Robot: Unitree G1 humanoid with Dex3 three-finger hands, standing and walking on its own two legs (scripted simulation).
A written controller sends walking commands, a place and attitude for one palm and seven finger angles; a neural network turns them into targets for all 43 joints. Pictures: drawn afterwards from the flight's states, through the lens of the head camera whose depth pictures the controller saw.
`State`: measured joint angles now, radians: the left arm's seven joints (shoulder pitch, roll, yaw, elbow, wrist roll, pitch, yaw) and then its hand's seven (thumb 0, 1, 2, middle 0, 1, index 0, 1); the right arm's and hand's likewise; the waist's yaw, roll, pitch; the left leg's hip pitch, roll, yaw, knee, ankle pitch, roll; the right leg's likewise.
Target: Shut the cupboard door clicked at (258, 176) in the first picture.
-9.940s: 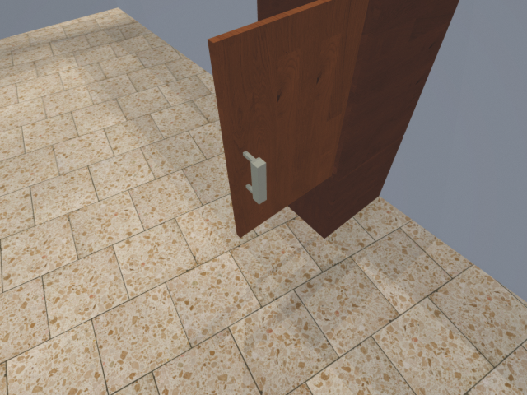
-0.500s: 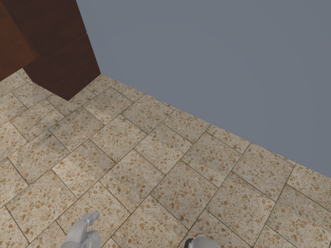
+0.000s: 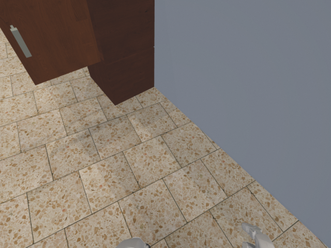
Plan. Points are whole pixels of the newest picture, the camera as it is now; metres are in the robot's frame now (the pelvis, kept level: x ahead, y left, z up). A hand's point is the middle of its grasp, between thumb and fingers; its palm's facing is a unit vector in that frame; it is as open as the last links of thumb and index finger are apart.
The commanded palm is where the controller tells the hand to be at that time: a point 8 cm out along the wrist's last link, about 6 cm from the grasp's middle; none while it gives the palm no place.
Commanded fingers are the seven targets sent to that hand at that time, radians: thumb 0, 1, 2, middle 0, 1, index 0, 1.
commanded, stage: walk to a spot facing it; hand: left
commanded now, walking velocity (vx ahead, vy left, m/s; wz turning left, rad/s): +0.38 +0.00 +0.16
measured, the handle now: (20, 41) +0.90 +0.77 -0.06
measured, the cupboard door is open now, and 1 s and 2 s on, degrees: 90 90 90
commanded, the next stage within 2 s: turn to face it in 0.82 s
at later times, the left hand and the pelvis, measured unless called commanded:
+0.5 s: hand (128, 163) +0.37 +0.16 -0.14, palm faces -0.05 -0.98 -0.20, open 7.4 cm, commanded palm none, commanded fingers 0.00 0.90 0.90 -0.20 -0.30 -0.20 -0.30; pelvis +0.23 -0.02 +0.01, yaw +2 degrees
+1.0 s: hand (120, 179) +0.33 +0.18 -0.18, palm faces +0.32 -0.93 -0.16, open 7.3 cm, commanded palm none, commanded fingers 0.00 0.90 0.90 -0.20 -0.30 -0.20 -0.30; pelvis +0.44 +0.02 +0.00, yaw +16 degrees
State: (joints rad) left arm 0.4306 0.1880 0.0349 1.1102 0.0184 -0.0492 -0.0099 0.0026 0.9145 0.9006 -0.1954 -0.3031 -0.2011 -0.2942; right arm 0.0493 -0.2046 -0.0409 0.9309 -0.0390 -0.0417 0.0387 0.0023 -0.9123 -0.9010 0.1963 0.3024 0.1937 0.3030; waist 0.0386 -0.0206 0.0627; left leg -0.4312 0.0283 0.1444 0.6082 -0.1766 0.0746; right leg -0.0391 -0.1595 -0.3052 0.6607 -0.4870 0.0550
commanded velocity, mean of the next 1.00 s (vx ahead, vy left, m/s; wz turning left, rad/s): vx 0.29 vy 0.00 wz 0.30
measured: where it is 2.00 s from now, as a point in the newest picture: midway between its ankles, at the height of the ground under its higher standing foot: (167, 184)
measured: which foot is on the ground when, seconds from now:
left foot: down 0.00-0.50, up 0.52-0.96, down 0.98-1.00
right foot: up 0.00-0.48, down 0.50-0.98, up 1.00-1.00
